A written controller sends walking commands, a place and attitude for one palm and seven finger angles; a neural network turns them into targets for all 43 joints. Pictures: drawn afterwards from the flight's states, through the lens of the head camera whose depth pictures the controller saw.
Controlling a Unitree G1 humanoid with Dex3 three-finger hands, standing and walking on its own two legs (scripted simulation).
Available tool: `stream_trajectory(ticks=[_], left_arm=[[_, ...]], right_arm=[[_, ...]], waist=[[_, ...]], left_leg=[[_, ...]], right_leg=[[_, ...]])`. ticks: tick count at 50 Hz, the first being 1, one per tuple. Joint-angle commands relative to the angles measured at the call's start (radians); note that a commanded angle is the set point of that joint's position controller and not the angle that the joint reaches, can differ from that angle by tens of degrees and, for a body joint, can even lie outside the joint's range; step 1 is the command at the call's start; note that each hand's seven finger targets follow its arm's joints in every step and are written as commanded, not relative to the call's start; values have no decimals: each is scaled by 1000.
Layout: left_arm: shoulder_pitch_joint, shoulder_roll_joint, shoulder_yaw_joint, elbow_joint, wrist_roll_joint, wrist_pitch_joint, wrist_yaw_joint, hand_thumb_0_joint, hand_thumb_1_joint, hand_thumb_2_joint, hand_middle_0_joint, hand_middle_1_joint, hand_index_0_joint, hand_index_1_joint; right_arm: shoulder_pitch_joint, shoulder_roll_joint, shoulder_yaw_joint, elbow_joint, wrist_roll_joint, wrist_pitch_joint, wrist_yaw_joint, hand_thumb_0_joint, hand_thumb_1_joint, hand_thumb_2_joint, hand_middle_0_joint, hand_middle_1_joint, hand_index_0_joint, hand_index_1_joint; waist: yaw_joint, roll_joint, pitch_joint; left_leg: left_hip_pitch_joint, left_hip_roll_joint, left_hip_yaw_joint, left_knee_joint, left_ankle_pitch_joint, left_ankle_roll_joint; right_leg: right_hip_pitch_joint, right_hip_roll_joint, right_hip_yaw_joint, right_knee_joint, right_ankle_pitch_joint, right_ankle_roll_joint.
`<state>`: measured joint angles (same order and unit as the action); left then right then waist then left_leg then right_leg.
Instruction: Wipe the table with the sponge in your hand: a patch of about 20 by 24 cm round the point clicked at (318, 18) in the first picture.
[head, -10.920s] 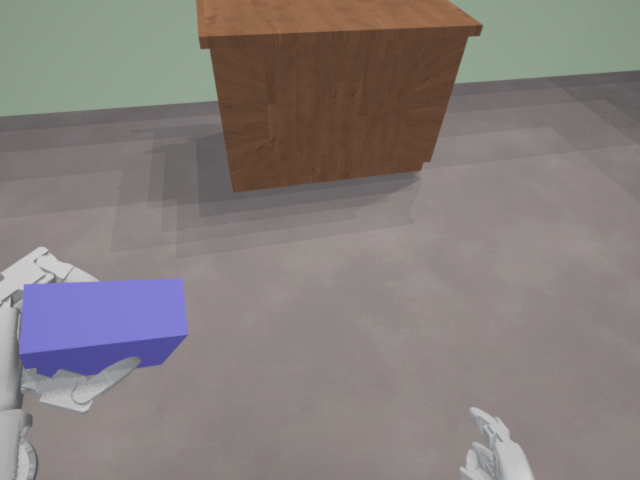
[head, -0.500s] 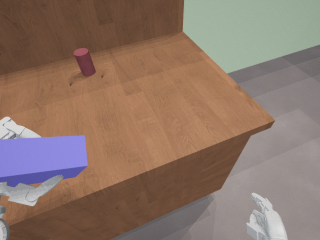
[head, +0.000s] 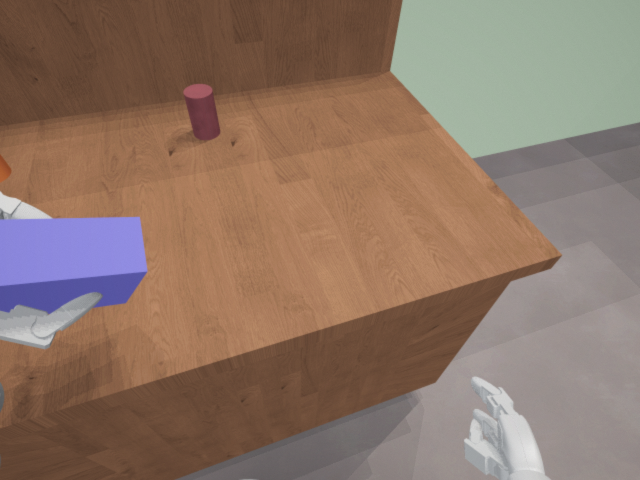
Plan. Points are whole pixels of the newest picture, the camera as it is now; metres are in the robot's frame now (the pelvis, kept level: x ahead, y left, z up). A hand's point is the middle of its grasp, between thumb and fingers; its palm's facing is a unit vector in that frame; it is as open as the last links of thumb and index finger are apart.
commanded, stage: come to a stop and stand still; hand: left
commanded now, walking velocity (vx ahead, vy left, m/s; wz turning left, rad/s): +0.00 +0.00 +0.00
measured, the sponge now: (87, 268) +0.26 +0.27 +0.16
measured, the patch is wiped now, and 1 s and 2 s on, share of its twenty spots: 0.00 0.00 0.00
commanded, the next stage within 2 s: look again from close up in 1.10 s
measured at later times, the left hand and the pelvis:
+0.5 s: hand (27, 304) +0.21 +0.30 +0.16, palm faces +0.44 -0.82 -0.37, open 9.7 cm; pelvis +0.01 +0.04 +0.00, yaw +2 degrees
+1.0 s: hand (83, 270) +0.26 +0.28 +0.15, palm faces +0.38 -0.82 -0.42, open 9.7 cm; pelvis +0.05 +0.02 +0.00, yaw +2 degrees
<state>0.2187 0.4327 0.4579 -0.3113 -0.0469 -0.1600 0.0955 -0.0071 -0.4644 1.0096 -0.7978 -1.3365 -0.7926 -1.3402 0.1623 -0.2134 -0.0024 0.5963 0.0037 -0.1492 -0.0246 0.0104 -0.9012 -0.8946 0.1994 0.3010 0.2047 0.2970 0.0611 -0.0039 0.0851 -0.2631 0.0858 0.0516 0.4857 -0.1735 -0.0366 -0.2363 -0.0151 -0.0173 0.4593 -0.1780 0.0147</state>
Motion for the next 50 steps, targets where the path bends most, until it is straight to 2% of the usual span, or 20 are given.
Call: stream_trajectory(ticks=[1, 3, 4, 5, 9, 11, 14, 18, 23, 24, 25, 29, 30, 34, 37, 40, 44, 45, 49, 50], left_arm=[[89, 49, -98, -345, -2, -71, -11, 0, 100, 1300, -1200, -1600, -1200, -1600], [92, 119, -28, -352, 10, -74, 2, 0, 100, 1300, -1200, -1600, -1200, -1600], [95, 195, 49, -377, 14, -77, 20, 0, 100, 1300, -1200, -1600, -1200, -1600], [88, 164, 46, -369, 12, -86, 20, 0, 100, 1300, -1200, -1600, -1200, -1600], [14, 209, 107, -468, 23, -123, 39, 0, 100, 1300, -1200, -1600, -1200, -1600], [7, 170, 79, -468, 29, -141, 35, 0, 100, 1300, -1200, -1600, -1200, -1600], [80, 141, 62, -450, 25, -151, 28, 0, 100, 1300, -1200, -1600, -1200, -1600], [119, 58, -22, -368, 30, -137, 12, 0, 100, 1300, -1200, -1600, -1200, -1600], [51, 49, -36, -282, 42, -126, 13, 0, 100, 1300, -1200, -1600, -1200, -1600], [25, 90, 2, -304, 44, -127, 20, 0, 100, 1300, -1200, -1600, -1200, -1600], [14, 61, -26, -298, 39, -132, 15, 0, 100, 1300, -1200, -1600, -1200, -1600], [-36, 126, 25, -416, 39, -139, 22, 0, 100, 1300, -1200, -1600, -1200, -1600], [-16, 89, -6, -412, 32, -144, 18, 0, 100, 1300, -1200, -1600, -1200, -1600], [72, 121, 34, -477, 27, -140, 29, 0, 100, 1300, -1200, -1600, -1200, -1600], [152, 94, 24, -452, 13, -133, 23, 0, 100, 1300, -1200, -1600, -1200, -1600], [227, 62, 8, -370, 4, -114, 18, 0, 100, 1300, -1200, -1600, -1200, -1600], [198, 105, 42, -373, 3, -97, 25, 0, 100, 1300, -1200, -1600, -1200, -1600], [198, 68, 3, -357, -2, -99, 17, 0, 100, 1300, -1200, -1600, -1200, -1600], [132, 116, 22, -435, 5, -92, 30, 0, 100, 1300, -1200, -1600, -1200, -1600], [147, 76, -15, -406, -2, -94, 24, 0, 100, 1300, -1200, -1600, -1200, -1600]], right_arm=[[-55, -90, -31, -183, 19, -66, 9, 0, -900, -900, 200, 300, 200, 300], [-51, -98, -32, -188, 15, -63, -1, 0, -900, -900, 200, 300, 200, 300], [-73, -103, -27, -182, 19, -56, -11, 0, -900, -900, 200, 300, 200, 300], [-60, -103, -29, -188, 12, -55, -19, 0, -900, -900, 200, 300, 200, 300], [-60, -116, -32, -194, 21, -69, -24, 0, -900, -900, 200, 300, 200, 300], [-43, -107, -37, -199, 17, -83, -18, 0, -900, -900, 200, 300, 200, 300], [-26, -102, -32, -178, 18, -107, 3, 0, -900, -900, 200, 300, 200, 300], [-3, -111, -40, -140, 15, -118, 16, 0, -900, -900, 200, 300, 200, 300], [-9, -110, -38, -121, 16, -109, 14, 0, -900, -900, 200, 300, 200, 300], [-33, -106, -33, -116, 17, -108, 9, 0, -900, -900, 200, 300, 200, 300], [-27, -103, -32, -117, 11, -105, 5, 0, -900, -900, 200, 300, 200, 300], [-67, -95, -27, -135, 13, -109, 0, 0, -900, -900, 200, 300, 200, 300], [-57, -92, -28, -138, 8, -107, -1, 0, -900, -900, 200, 300, 200, 300], [-67, -91, -36, -151, 16, -107, 2, 0, -900, -900, 200, 300, 200, 300], [-44, -96, -45, -158, 13, -89, 6, 0, -900, -900, 200, 300, 200, 300], [-38, -98, -42, -156, 15, -60, 5, 0, -900, -900, 200, 300, 200, 300], [-59, -103, -45, -167, 25, -41, -7, 0, -900, -900, 200, 300, 200, 300], [-44, -107, -45, -162, 18, -33, -8, 0, -900, -900, 200, 300, 200, 300], [-75, -103, -40, -178, 25, -33, -18, 0, -900, -900, 200, 300, 200, 300], [-59, -108, -40, -172, 16, -31, -19, 0, -900, -900, 200, 300, 200, 300]], waist=[[-21, -14, -131], [-24, -103, -89], [-27, -67, -77], [-35, -48, -80], [-30, 259, -101], [-23, 308, -133], [-26, 209, -184], [-38, 75, -112], [-40, 45, -69], [-42, 34, -84], [-45, 33, -84], [-39, 84, -127], [-39, 87, -144], [-34, 126, -243], [-35, 98, -261], [-39, 70, -235], [-43, 51, -217], [-45, 53, -219], [-42, 56, -216], [-44, 63, -209]], left_leg=[[32, -36, 1, -92, -170, 43], [8, -58, 6, -80, -257, 37], [38, -51, 7, -95, -255, 37], [-9, -38, -19, -126, -302, 47], [-125, 48, -110, -286, -422, 79], [-184, 70, -122, -279, -467, 101], [-82, 30, -75, -179, -356, 82], [-77, -3, -85, -142, -394, 63], [-74, 4, -106, -162, -368, 66], [-27, -2, -97, -161, -328, 60], [-30, -4, -106, -158, -318, 64], [20, -15, -87, -151, -207, 57], [16, -13, -93, -146, -181, 64], [127, -14, -72, -91, 72, 57], [138, -5, -71, -61, 207, 52], [133, -2, -62, -62, 246, 49], [142, 4, -57, -68, 237, 48], [129, 1, -55, -70, 231, 51], [137, -2, -52, -74, 194, 49], [117, -7, -55, -82, 173, 53]], right_leg=[[7, -39, 56, -154, -173, -20], [-51, -44, 71, -206, -320, -26], [-93, -35, 57, -200, -352, -26], [-57, -32, 30, -173, -352, -22], [106, 38, -23, 51, -154, -12], [184, 37, -31, 100, -110, -15], [160, 25, -21, 5, -76, -20], [47, 16, 36, -87, -167, -23], [14, 25, 45, -86, -136, -16], [-8, 24, 57, -102, -125, -18], [-1, 16, 59, -109, -118, -18], [40, 9, 69, -94, -23, -22], [69, 8, 55, -89, 4, -20], [109, -12, 66, -58, 166, -28], [128, -22, 59, -55, 246, -27], [106, -19, 40, -68, 258, -21], [93, -28, 52, -70, 273, -20], [100, -23, 44, -76, 267, -19], [98, -35, 63, -72, 264, -22], [104, -30, 52, -81, 242, -22]])
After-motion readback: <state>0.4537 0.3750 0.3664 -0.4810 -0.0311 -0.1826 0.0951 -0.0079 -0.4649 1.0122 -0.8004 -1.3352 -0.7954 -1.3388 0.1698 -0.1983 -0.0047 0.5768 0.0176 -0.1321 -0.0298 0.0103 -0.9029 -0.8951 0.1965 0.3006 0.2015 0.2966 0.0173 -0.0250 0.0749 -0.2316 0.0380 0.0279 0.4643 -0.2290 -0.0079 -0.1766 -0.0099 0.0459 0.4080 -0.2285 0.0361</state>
